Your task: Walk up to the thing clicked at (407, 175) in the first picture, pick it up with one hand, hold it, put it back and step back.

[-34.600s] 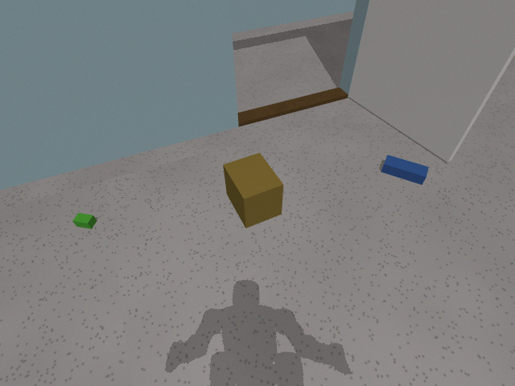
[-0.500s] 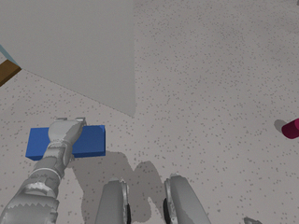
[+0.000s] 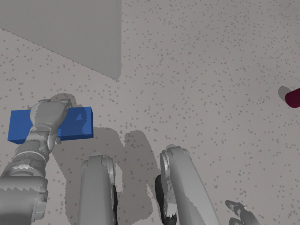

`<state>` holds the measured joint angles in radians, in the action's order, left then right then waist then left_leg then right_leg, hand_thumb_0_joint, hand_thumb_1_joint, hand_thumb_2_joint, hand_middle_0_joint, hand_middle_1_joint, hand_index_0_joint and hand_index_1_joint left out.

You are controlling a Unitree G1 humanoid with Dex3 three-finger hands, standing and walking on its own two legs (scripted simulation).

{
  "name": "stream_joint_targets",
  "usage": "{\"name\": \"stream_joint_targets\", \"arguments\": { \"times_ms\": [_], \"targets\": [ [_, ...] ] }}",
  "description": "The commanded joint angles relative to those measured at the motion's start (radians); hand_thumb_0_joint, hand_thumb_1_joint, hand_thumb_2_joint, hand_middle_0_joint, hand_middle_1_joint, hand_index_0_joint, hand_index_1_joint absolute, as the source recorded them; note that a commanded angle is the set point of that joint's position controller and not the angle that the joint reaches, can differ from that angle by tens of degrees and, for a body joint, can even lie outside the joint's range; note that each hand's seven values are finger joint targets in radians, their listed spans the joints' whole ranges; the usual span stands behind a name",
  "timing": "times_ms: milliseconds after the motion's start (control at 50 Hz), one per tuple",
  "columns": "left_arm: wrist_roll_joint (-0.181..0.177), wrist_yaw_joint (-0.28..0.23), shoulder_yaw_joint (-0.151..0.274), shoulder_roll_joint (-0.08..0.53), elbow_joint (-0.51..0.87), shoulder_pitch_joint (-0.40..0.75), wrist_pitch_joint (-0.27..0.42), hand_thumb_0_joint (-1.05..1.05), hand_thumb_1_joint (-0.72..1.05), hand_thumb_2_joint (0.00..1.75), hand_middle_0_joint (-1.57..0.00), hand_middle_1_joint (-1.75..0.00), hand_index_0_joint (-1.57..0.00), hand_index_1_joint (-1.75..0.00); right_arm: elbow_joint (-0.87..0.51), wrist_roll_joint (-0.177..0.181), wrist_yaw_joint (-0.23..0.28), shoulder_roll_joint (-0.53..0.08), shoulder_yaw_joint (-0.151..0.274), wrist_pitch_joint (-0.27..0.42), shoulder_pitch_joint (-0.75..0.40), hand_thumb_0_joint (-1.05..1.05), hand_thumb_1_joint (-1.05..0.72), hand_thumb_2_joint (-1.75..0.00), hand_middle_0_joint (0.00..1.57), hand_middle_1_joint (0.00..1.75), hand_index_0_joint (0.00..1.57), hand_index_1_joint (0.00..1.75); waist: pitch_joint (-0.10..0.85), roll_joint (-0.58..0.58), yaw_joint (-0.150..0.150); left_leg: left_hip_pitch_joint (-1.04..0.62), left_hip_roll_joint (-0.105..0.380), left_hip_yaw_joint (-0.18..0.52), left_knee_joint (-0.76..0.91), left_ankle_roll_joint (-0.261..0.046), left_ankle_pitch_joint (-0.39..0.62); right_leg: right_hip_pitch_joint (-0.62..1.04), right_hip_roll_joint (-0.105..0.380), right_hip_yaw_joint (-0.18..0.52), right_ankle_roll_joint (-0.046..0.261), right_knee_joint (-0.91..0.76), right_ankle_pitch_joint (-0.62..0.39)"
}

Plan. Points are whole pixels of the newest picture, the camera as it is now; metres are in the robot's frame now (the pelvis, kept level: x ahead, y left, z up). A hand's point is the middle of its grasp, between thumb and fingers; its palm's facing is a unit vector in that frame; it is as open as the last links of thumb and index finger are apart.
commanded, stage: crouch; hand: left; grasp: from above
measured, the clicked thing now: (55, 125) +0.41 +0.26 -0.21
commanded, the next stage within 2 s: lower in 0.68 s
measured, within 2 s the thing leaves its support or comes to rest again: rests again in 1.78 s
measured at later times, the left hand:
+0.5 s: hand (63, 127) +0.41 +0.25 -0.26, palm faces -0.48 -0.03 -0.88, open 11.6 cm
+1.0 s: hand (66, 128) +0.42 +0.25 -0.31, palm faces -0.51 -0.05 -0.86, open 11.6 cm
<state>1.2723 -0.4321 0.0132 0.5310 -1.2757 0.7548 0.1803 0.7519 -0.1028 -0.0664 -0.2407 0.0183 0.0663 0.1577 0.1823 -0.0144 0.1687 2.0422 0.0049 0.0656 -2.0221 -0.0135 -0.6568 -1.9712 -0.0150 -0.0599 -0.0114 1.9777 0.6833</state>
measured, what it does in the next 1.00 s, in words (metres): lowers itself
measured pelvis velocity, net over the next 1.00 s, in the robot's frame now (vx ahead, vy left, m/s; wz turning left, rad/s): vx -0.01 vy -0.01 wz -0.07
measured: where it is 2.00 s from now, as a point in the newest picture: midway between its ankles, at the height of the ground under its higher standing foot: (138, 213)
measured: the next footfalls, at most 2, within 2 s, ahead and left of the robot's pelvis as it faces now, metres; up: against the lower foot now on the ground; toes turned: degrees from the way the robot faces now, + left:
none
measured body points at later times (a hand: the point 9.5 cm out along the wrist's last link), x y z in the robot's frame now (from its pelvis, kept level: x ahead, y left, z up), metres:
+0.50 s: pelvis -0.01 +0.00 -0.07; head +0.23 +0.05 +0.30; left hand +0.43 +0.25 -0.21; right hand +0.05 -0.28 -0.19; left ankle +0.07 +0.11 -0.41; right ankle +0.08 -0.12 -0.41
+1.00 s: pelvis -0.01 -0.01 -0.11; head +0.24 +0.05 +0.26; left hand +0.44 +0.25 -0.26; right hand +0.04 -0.28 -0.22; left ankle +0.07 +0.11 -0.41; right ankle +0.08 -0.12 -0.41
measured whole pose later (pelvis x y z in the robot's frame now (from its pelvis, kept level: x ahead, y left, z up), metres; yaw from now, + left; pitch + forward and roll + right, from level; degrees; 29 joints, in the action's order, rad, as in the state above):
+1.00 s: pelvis -0.01 -0.01 -0.11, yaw -4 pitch +34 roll -7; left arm 1.29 -0.46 0.09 0.69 -1.49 0.89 0.26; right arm 0.78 -0.16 -0.13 -0.26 -0.06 0.08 0.12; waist 0.05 0.04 0.21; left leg 2.31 0.03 0.13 -2.40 0.00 -0.69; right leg -2.24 -0.05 -0.11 0.00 2.32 0.69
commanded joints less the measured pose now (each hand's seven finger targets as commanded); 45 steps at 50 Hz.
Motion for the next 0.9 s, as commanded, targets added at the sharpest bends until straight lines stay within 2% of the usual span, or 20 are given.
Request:
{"name": "stream_joint_targets", "arguments": {
  "times_ms": [0, 20, 60, 80, 100, 160, 180, 220, 240, 300, 380, 400, 420, 480, 540, 760, 820, 840, 860, 880],
  "targets": [
    [-0.02, -0.07, 0.055, 0.248, 0.158, 0.358, -0.01, 0.0, 0.63, 1.17, -0.96, -0.96, -0.97, -0.95, -0.028, -0.009, -0.006, -0.21, 0.075, 0.016, 0.206, 0.0, -0.9, -0.9, 0.2, 0.3, 0.2, 0.3, 0.711, -0.232, -0.005, -0.613, -0.015, -0.028, 0.155, -0.011, 0.294, 0.258, -0.023, -0.02, 0.049, -0.197, -0.301],
    [-0.02, -0.069, 0.065, 0.257, 0.124, 0.346, -0.011, 0.0, 0.62, 1.17, -0.95, -0.95, -0.96, -0.95, -0.023, -0.011, -0.009, -0.215, 0.076, 0.018, 0.206, 0.0, -0.9, -0.9, 0.2, 0.3, 0.2, 0.3, 0.683, -0.237, 0.002, -0.596, -0.013, -0.025, 0.147, -0.008, 0.291, 0.241, -0.02, -0.023, 0.049, -0.183, -0.297],
    [-0.025, -0.063, 0.054, 0.243, 0.113, 0.34, -0.01, 0.0, 0.63, 1.13, -0.93, -0.98, -0.95, -0.96, -0.024, -0.011, -0.017, -0.213, 0.077, 0.016, 0.204, 0.0, -0.9, -0.9, 0.2, 0.3, 0.2, 0.3, 0.675, -0.232, 0.002, -0.579, -0.012, -0.024, 0.133, -0.01, 0.282, 0.228, -0.026, -0.029, 0.05, -0.166, -0.29],
    [-0.028, -0.063, 0.056, 0.254, 0.12, 0.346, -0.01, 0.0, 0.62, 1.12, -0.93, -0.97, -0.95, -0.95, -0.027, -0.01, -0.02, -0.208, 0.079, 0.014, 0.195, 0.0, -0.9, -0.9, 0.2, 0.3, 0.2, 0.3, 0.669, -0.229, -0.006, -0.558, -0.01, -0.03, 0.122, -0.014, 0.269, 0.231, -0.031, -0.027, 0.051, -0.164, -0.288],
    [-0.024, -0.059, 0.062, 0.259, 0.104, 0.341, -0.01, 0.0, 0.62, 1.12, -0.93, -0.97, -0.95, -0.95, -0.025, -0.013, -0.022, -0.217, 0.08, 0.014, 0.205, 0.0, -0.89, -0.9, 0.2, 0.3, 0.2, 0.3, 0.666, -0.213, 0.006, -0.547, -0.01, -0.023, 0.114, -0.013, 0.264, 0.223, -0.03, -0.032, 0.049, -0.154, -0.281],
    [-0.03, -0.052, 0.065, 0.272, 0.11, 0.361, 0.0, 0.0, 0.65, 1.1, -0.93, -0.97, -0.97, -0.94, -0.023, -0.014, -0.029, -0.215, 0.08, 0.015, 0.192, 0.0, -0.89, -0.9, 0.2, 0.3, 0.2, 0.3, 0.656, -0.235, -0.002, -0.526, -0.005, -0.022, 0.089, -0.012, 0.251, 0.193, -0.034, -0.035, 0.051, -0.118, -0.271],
    [-0.029, -0.045, 0.057, 0.254, 0.102, 0.358, 0.006, 0.0, 0.65, 1.13, -0.95, -0.97, -0.97, -0.95, -0.024, -0.018, -0.034, -0.218, 0.081, 0.016, 0.199, 0.0, -0.9, -0.9, 0.2, 0.3, 0.2, 0.3, 0.653, -0.233, 0.015, -0.526, -0.005, -0.017, 0.081, -0.009, 0.261, 0.189, -0.031, -0.038, 0.05, -0.108, -0.277],
    [-0.025, -0.044, 0.074, 0.288, 0.111, 0.358, 0.013, 0.0, 0.64, 1.11, -0.94, -0.96, -0.96, -0.94, -0.024, -0.016, -0.036, -0.222, 0.079, 0.012, 0.195, 0.0, -0.9, -0.9, 0.2, 0.3, 0.2, 0.3, 0.66, -0.244, 0.001, -0.516, -0.004, -0.017, 0.066, -0.009, 0.267, 0.177, -0.036, -0.04, 0.052, -0.087, -0.28],
    [-0.02, -0.047, 0.084, 0.309, 0.124, 0.375, 0.02, 0.0, 0.64, 1.11, -0.94, -0.97, -0.96, -0.94, -0.023, -0.018, -0.037, -0.228, 0.079, 0.009, 0.199, 0.0, -0.9, -0.9, 0.2, 0.3, 0.2, 0.3, 0.68, -0.241, 0.002, -0.498, -0.006, -0.022, 0.053, -0.011, 0.262, 0.19, -0.039, -0.04, 0.051, -0.08, -0.283],
    [-0.019, -0.056, 0.088, 0.31, 0.113, 0.395, 0.031, 0.0, 0.66, 1.15, -0.95, -0.99, -0.97, -0.97, -0.018, -0.024, -0.042, -0.22, 0.075, 0.013, 0.196, 0.0, -0.9, -0.9, 0.2, 0.3, 0.2, 0.3, 0.655, -0.232, 0.013, -0.466, -0.004, -0.026, 0.025, -0.014, 0.233, 0.171, -0.039, -0.038, 0.049, -0.064, -0.271],
    [0.002, -0.075, 0.112, 0.344, 0.09, 0.415, 0.042, 0.0, 0.64, 1.13, -0.93, -0.98, -0.96, -0.96, -0.007, -0.029, -0.04, -0.234, 0.071, 0.012, 0.185, 0.0, -0.9, -0.9, 0.2, 0.3, 0.2, 0.3, 0.647, -0.245, 0.012, -0.429, -0.003, -0.024, 0.005, -0.011, 0.188, 0.118, -0.041, -0.048, 0.052, -0.026, -0.234],
    [0.005, -0.078, 0.098, 0.335, 0.093, 0.426, 0.045, 0.0, 0.64, 1.1, -0.93, -0.98, -0.96, -0.95, -0.008, -0.028, -0.042, -0.225, 0.069, 0.013, 0.181, 0.0, -0.9, -0.9, 0.2, 0.3, 0.2, 0.3, 0.651, -0.26, 0.012, -0.414, -0.005, -0.028, 0.001, -0.01, 0.176, 0.12, -0.043, -0.048, 0.055, -0.018, -0.226],
    [0.008, -0.083, 0.107, 0.335, 0.06, 0.4, 0.042, 0.0, 0.64, 1.1, -0.92, -0.99, -0.95, -0.95, -0.005, -0.031, -0.044, -0.229, 0.065, 0.015, 0.184, 0.0, -0.9, -0.9, 0.2, 0.3, 0.2, 0.3, 0.629, -0.241, 0.012, -0.41, -0.004, -0.025, -0.004, -0.011, 0.167, 0.104, -0.04, -0.051, 0.053, -0.015, -0.218],
    [0.007, -0.097, 0.123, 0.372, 0.06, 0.441, 0.042, 0.0, 0.64, 1.09, -0.92, -0.98, -0.95, -0.95, -0.001, -0.034, -0.041, -0.236, 0.063, 0.018, 0.172, 0.0, -0.89, -0.9, 0.2, 0.3, 0.2, 0.3, 0.628, -0.266, 0.008, -0.393, -0.003, -0.022, -0.007, -0.009, 0.131, 0.068, -0.041, -0.058, 0.058, 0.012, -0.184],
    [0.011, -0.098, 0.108, 0.365, 0.033, 0.458, 0.036, 0.0, 0.61, 1.08, -0.89, -0.99, -0.93, -0.95, 0.004, -0.039, -0.042, -0.244, 0.056, 0.023, 0.172, 0.0, -0.89, -0.9, 0.2, 0.3, 0.2, 0.3, 0.611, -0.268, 0.024, -0.378, -0.003, -0.023, -0.027, -0.01, 0.112, 0.045, -0.04, -0.063, 0.057, 0.023, -0.173],
    [-0.018, -0.063, 0.11, 0.406, 0.008, 0.437, 0.044, 0.0, 0.59, 1.1, -0.9, -0.99, -0.93, -0.97, 0.015, -0.043, -0.046, -0.241, 0.028, 0.02, 0.177, 0.0, -0.9, -0.9, 0.2, 0.3, 0.2, 0.3, 0.621, -0.223, 0.017, -0.285, -0.002, -0.035, -0.111, -0.022, 0.159, 0.127, -0.05, -0.059, 0.043, 0.049, -0.232],
    [-0.003, -0.056, 0.102, 0.402, -0.048, 0.418, 0.052, 0.0, 0.6, 1.1, -0.96, -0.94, -0.96, -0.94, 0.018, -0.047, -0.052, -0.247, 0.016, 0.017, 0.181, 0.0, -0.9, -0.9, 0.2, 0.3, 0.2, 0.3, 0.567, -0.199, 0.034, -0.225, -0.005, -0.034, -0.13, -0.024, 0.148, 0.122, -0.053, -0.066, 0.042, 0.065, -0.225],
    [-0.012, -0.056, 0.094, 0.386, -0.052, 0.428, 0.057, 0.0, 0.6, 1.1, -0.96, -0.94, -0.96, -0.94, 0.016, -0.047, -0.052, -0.246, 0.011, 0.016, 0.174, 0.0, -0.9, -0.9, 0.2, 0.3, 0.2, 0.3, 0.547, -0.184, 0.039, -0.217, 0.0, -0.029, -0.136, -0.026, 0.145, 0.105, -0.054, -0.072, 0.039, 0.064, -0.224],
    [-0.009, -0.057, 0.093, 0.4, -0.049, 0.452, 0.066, 0.0, 0.6, 1.08, -0.94, -0.93, -0.95, -0.92, 0.015, -0.048, -0.052, -0.253, 0.008, 0.017, 0.169, 0.0, -0.9, -0.9, 0.2, 0.3, 0.2, 0.3, 0.543, -0.191, 0.05, -0.206, -0.001, -0.026, -0.144, -0.026, 0.138, 0.095, -0.057, -0.076, 0.041, 0.073, -0.218],
    [-0.004, -0.058, 0.09, 0.397, -0.065, 0.439, 0.072, 0.0, 0.58, 1.09, -0.95, -0.93, -0.95, -0.93, 0.017, -0.05, -0.053, -0.255, 0.004, 0.018, 0.172, 0.0, -0.9, -0.9, 0.2, 0.3, 0.2, 0.3, 0.541, -0.193, 0.047, -0.211, -0.001, -0.023, -0.145, -0.023, 0.14, 0.092, -0.058, -0.08, 0.042, 0.082, -0.218]
  ]
}}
